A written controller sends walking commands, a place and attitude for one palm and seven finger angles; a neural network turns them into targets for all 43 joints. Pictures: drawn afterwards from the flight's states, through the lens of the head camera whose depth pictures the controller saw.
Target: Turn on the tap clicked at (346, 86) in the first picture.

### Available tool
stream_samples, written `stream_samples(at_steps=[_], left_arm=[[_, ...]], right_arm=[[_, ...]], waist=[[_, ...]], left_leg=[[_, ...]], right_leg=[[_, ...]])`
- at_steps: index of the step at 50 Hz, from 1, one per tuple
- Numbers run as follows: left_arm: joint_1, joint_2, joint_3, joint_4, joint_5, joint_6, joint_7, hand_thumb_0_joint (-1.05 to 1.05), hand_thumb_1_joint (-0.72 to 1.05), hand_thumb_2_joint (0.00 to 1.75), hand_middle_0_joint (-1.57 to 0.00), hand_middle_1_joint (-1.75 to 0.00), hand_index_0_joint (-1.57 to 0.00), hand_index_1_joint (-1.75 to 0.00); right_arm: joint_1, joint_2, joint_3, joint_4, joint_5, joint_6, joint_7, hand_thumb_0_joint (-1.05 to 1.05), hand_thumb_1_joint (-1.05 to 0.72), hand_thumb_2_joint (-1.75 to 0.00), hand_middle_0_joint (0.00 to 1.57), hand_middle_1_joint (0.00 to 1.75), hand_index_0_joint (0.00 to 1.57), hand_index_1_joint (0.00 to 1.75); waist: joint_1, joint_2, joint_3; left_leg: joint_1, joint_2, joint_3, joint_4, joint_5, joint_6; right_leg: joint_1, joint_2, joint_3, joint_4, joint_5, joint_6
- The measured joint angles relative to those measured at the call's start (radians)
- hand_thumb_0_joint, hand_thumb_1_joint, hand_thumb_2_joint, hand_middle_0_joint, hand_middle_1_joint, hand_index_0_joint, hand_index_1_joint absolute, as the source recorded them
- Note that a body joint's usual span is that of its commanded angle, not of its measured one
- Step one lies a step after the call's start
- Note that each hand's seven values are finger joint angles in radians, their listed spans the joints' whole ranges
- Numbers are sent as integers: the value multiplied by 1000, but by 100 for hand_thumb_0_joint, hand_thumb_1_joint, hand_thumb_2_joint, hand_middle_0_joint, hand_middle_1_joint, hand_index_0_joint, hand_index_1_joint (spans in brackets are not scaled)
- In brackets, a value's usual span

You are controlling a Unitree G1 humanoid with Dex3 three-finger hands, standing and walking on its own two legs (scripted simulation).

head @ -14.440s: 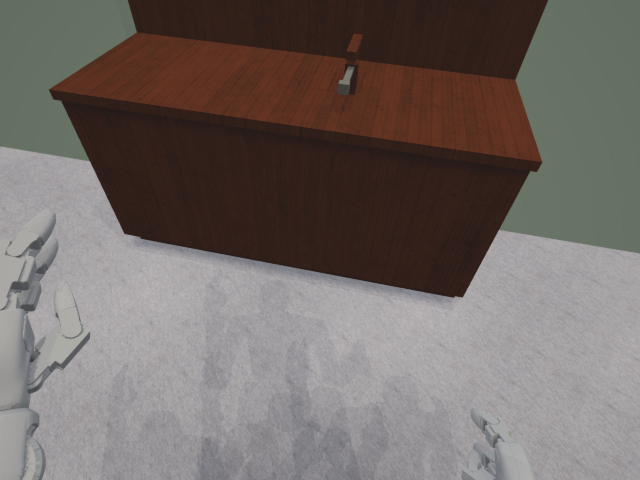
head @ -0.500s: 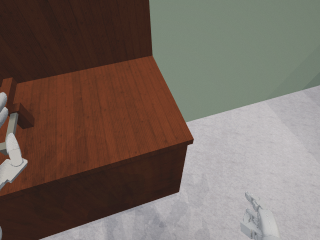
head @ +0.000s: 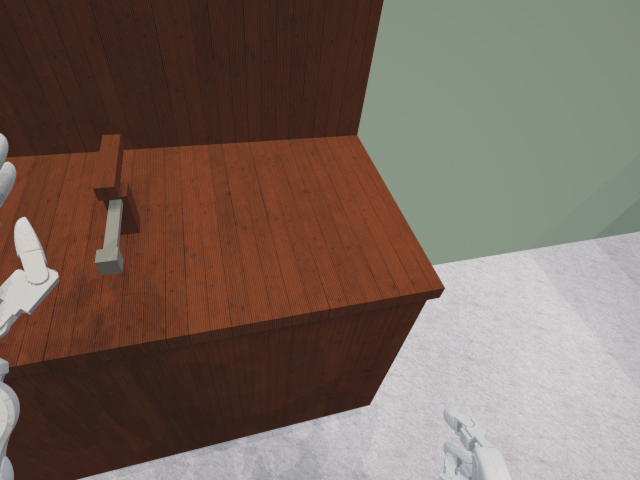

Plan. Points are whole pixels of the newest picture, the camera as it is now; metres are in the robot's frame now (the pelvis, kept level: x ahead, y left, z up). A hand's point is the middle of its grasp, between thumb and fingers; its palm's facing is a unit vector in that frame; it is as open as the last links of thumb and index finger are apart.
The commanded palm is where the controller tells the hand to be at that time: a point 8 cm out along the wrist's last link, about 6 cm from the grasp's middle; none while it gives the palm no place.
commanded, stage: come to a stop and stand still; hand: left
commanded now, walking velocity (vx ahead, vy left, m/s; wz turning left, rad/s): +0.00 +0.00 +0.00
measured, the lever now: (109, 261) +0.36 +0.35 +0.02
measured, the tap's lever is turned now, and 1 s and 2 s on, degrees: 0 0 0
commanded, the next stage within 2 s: look again from close up in 0.20 s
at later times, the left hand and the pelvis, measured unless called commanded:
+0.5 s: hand (123, 279) +0.23 +0.22 +0.18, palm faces +0.43 -0.84 -0.34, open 7.4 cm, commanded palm +0.18 +0.25 +0.18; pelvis +0.02 -0.03 +0.01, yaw +1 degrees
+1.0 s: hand (100, 245) +0.26 +0.25 +0.19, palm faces +0.48 -0.75 -0.45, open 7.4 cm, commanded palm +0.17 +0.24 +0.18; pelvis +0.02 -0.04 +0.01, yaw +1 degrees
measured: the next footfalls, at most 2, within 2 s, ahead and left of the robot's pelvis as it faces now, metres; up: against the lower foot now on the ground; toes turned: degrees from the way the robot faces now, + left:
none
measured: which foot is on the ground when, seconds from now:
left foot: down 0.00-1.00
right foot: down 0.00-1.00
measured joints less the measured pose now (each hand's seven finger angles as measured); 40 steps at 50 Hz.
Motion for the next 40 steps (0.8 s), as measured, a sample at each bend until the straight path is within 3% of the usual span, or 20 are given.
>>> stream_samples(at_steps=[4,8,13,19,29,40], left_arm=[[-14,-56,-30,12,3,-8,1,1,89,90,-20,-30,-20,-30],[12,-87,-80,40,15,1,-10,1,89,90,-20,-30,-20,-30],[60,-65,-77,34,18,18,-20,1,89,90,-21,-30,-21,-30],[76,-38,-43,-25,12,5,-11,1,89,90,-21,-30,-21,-30],[118,-69,-69,10,8,19,-12,1,89,90,-21,-30,-21,-30],[138,-57,-70,-34,-1,43,-5,1,89,90,-21,-30,-21,-30]], right_arm=[[-6,-10,-1,10,-1,-2,9,1,-90,-90,21,30,21,30],[-17,-18,-5,6,-3,12,7,1,-90,-90,21,30,21,30],[-32,-23,-11,-6,-5,31,-4,1,-90,-90,21,30,21,30],[-34,-43,-27,-13,-5,35,-16,1,-90,-90,21,30,21,30],[-51,-74,-52,-12,-1,48,-32,1,-91,-90,21,30,20,30],[-66,-78,-56,-27,-1,58,-39,1,-91,-90,21,30,20,30]], waist=[[6,16,-12],[-7,25,-13],[-25,23,3],[-25,26,18],[-30,60,-9],[-36,65,4]], left_leg=[[14,-6,6,-19,6,4],[25,-12,5,-41,16,3],[33,-1,1,-61,24,-8],[27,20,-21,-68,26,-27],[26,50,-33,-90,26,-55],[18,66,-41,-99,31,-69]], right_leg=[[13,4,20,-18,4,1],[21,7,36,-36,17,5],[35,16,31,-68,34,31],[46,32,7,-100,48,56],[45,62,-7,-122,45,31],[43,78,-16,-141,53,16]])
